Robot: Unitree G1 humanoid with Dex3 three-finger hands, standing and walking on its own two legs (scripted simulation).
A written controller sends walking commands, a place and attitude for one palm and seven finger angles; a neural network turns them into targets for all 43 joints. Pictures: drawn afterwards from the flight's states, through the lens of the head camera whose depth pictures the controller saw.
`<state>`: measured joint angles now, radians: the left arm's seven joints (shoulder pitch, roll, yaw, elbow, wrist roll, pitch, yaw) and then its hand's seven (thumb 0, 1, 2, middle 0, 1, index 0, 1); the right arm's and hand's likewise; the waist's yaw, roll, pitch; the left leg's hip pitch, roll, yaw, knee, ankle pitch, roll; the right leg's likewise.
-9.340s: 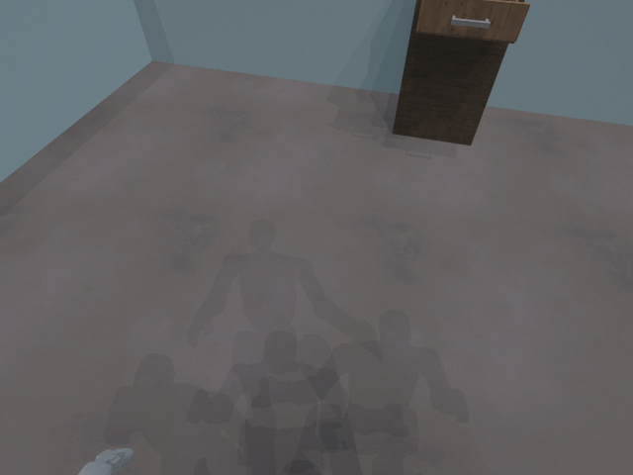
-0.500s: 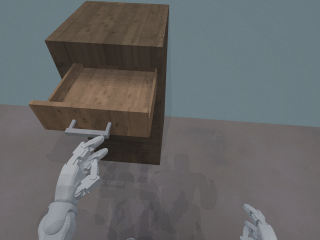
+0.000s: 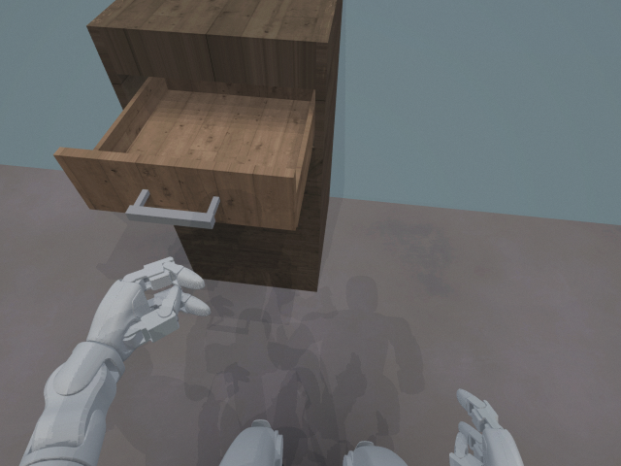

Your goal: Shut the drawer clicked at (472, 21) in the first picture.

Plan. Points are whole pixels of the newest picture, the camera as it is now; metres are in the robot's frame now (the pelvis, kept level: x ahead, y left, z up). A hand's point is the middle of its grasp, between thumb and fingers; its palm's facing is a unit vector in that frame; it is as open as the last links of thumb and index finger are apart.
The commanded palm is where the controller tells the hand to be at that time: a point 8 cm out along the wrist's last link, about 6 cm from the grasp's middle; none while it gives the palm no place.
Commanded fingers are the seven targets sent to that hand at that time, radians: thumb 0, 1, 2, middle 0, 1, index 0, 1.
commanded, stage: raise the hand and make a fist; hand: left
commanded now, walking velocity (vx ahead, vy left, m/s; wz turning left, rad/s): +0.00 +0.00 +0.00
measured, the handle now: (175, 208) +0.50 +0.23 +0.01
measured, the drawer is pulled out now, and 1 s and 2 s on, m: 0.24 0.24 0.24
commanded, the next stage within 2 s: bring the fist close to the handle in 1.10 s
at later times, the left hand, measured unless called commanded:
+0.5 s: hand (126, 295) +0.29 +0.22 +0.09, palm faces -0.11 -0.99 -0.06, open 3.2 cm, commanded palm +0.28 +0.27 +0.09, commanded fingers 0.00 0.90 0.90 -1.40 -1.60 -1.40 -1.60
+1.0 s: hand (136, 292) +0.30 +0.21 +0.09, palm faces -0.14 -0.99 -0.04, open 3.3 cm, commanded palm +0.28 +0.27 +0.10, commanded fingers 0.00 0.90 0.90 -1.40 -1.60 -1.40 -1.60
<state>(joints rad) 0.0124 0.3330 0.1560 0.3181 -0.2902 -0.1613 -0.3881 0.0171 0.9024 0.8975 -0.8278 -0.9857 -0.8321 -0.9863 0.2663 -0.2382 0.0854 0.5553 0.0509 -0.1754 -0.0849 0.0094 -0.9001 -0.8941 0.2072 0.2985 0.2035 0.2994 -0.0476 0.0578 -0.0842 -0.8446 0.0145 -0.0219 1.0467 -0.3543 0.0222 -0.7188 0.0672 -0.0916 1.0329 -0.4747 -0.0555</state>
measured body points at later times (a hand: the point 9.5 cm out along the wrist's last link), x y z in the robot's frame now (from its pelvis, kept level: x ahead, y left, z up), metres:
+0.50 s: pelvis +0.05 +0.04 +0.02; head +0.09 +0.05 +0.46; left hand +0.29 +0.27 +0.10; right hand +0.25 -0.19 -0.04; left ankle +0.09 +0.10 -0.66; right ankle +0.03 -0.09 -0.66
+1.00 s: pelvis +0.04 +0.02 +0.03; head +0.07 +0.02 +0.48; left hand +0.30 +0.26 +0.10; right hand +0.19 -0.24 -0.04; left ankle +0.09 +0.10 -0.66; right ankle +0.03 -0.09 -0.66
